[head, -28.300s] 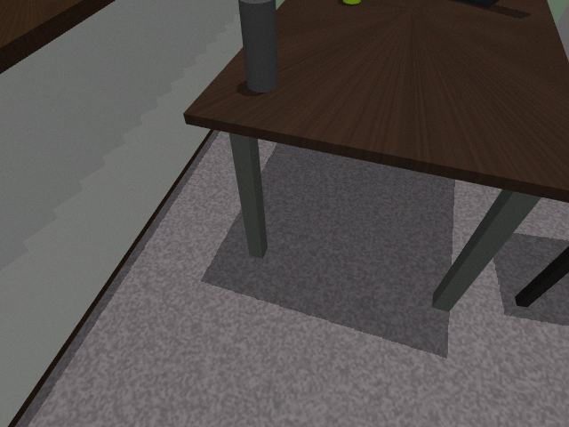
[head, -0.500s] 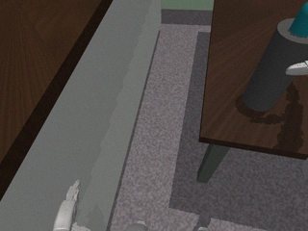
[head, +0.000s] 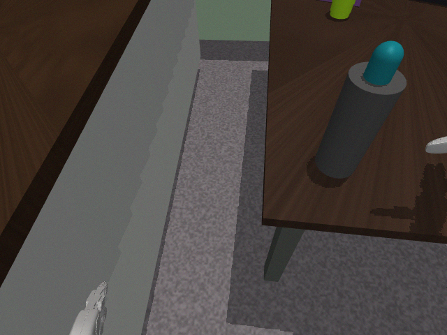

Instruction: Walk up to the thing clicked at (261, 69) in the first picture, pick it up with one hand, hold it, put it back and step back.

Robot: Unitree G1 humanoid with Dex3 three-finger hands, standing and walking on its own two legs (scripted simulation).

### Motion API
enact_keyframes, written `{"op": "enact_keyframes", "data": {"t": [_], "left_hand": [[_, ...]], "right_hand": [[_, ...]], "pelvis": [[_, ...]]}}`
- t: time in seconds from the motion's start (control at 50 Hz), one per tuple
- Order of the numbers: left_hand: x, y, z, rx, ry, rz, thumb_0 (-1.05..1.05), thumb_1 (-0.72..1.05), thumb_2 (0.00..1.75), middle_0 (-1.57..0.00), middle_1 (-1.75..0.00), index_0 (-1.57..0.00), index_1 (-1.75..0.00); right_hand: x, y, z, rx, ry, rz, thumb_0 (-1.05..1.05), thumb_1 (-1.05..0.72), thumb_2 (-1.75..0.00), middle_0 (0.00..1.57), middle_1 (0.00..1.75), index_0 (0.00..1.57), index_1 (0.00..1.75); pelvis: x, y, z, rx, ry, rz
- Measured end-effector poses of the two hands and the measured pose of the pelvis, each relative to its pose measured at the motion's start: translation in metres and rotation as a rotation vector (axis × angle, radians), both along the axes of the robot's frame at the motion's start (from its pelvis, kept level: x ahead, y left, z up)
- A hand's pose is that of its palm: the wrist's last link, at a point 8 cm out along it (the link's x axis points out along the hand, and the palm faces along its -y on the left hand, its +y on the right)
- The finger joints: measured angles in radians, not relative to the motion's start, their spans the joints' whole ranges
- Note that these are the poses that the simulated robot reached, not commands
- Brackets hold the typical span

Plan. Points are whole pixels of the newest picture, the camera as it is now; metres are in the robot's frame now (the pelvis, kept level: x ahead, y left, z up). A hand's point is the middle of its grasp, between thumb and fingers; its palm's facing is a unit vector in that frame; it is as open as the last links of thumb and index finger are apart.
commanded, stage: sink last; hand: right
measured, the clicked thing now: (357, 115) +0.47 -0.21 +0.13
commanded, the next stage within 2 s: home in 0.84 s
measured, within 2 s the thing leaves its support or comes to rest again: neither
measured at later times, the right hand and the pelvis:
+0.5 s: hand out of the picture +0.18 -0.25 +0.17, palm faces +0.43 +0.82 -0.39, open 17.5 cm; pelvis -0.02 +0.02 +0.00, yaw -2 degrees
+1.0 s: hand out of the picture +0.15 -0.25 +0.17, palm faces +0.48 +0.77 -0.42, open 17.4 cm; pelvis -0.03 +0.03 +0.01, yaw -3 degrees
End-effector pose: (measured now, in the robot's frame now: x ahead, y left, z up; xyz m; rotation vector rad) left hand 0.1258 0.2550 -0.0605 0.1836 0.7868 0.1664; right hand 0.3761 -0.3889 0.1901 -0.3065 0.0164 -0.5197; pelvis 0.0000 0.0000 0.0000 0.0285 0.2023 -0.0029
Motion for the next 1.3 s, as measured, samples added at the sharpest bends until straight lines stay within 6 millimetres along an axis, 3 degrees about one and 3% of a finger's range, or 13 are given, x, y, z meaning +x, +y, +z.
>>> {"op": "enact_keyframes", "data": {"t": [0.16, 0.36, 0.62, 0.76, 1.04, 1.14, 1.22, 1.3], "left_hand": [[0.026, -0.004, 0.009, -0.043, -0.104, 0.0, -0.01, -0.52, 0.06, -0.06, -0.05, -0.06, -0.05], [0.011, 0.01, -0.005, -0.032, -0.019, 0.032, -0.01, -0.52, 0.06, -0.06, -0.05, -0.06, -0.05], [0.011, 0.019, 0.004, -0.022, -0.134, 0.019, -0.01, -0.52, 0.04, -0.06, -0.05, -0.05, -0.05], [0.002, 0.035, -0.001, 0.014, -0.135, 0.039, -0.01, -0.52, 0.04, -0.06, -0.05, -0.06, -0.05], [-0.003, 0.028, 0.002, 0.024, -0.137, 0.022, -0.01, -0.49, 0.11, -0.08, -0.09, -0.07, -0.09], [0.003, 0.001, 0.001, -0.023, -0.136, -0.028, -0.01, -0.29, 0.3, -0.11, -0.14, -0.1, -0.14], [0.009, -0.024, -0.004, -0.076, -0.122, -0.063, -0.01, -0.05, 0.46, -0.13, -0.18, -0.13, -0.18], [0.011, -0.029, -0.006, -0.085, -0.108, -0.061, 0.0, 0.22, 0.58, -0.15, -0.21, -0.15, -0.21]], "right_hand": [[-0.069, 0.045, -0.006, -0.103, -0.057, 0.124, -0.01, 0.53, -0.05, 0.07, 0.05, 0.06, 0.05], [-0.18, 0.082, -0.004, -0.163, -0.119, 0.122, -0.01, 0.54, -0.05, 0.07, 0.05, 0.07, 0.05], [-0.272, 0.123, -0.004, -0.195, -0.117, 0.129, -0.01, 0.57, -0.04, 0.06, 0.05, 0.07, 0.05], [-0.282, 0.12, 0.005, -0.248, -0.158, 0.099, -0.01, 0.57, -0.04, 0.06, 0.05, 0.07, 0.05], [-0.273, 0.106, -0.006, -0.244, -0.161, 0.089, -0.01, 0.53, -0.05, 0.06, 0.05, 0.06, 0.05], [-0.268, 0.113, -0.033, -0.165, -0.103, 0.125, -0.01, 0.55, -0.04, 0.05, 0.05, 0.06, 0.05], [-0.267, 0.123, -0.071, -0.055, 0.017, 0.148, -0.01, 0.56, -0.04, 0.05, 0.05, 0.06, 0.05], [-0.272, 0.134, -0.114, 0.055, 0.176, 0.162, -0.01, 0.56, -0.05, 0.05, 0.05, 0.06, 0.05]], "pelvis": [[0.004, -0.001, 0.003, -0.01, -0.072, -0.005], [-0.009, 0.01, 0.005, -0.025, -0.144, -0.024], [-0.024, 0.024, 0.004, -0.042, -0.191, -0.046], [-0.033, 0.029, 0.004, -0.047, -0.206, -0.05], [-0.033, 0.027, 0.009, -0.045, -0.222, -0.04], [-0.031, 0.025, 0.01, -0.043, -0.225, -0.036], [-0.031, 0.023, 0.012, -0.041, -0.222, -0.036], [-0.03, 0.021, 0.012, -0.041, -0.217, -0.038]]}}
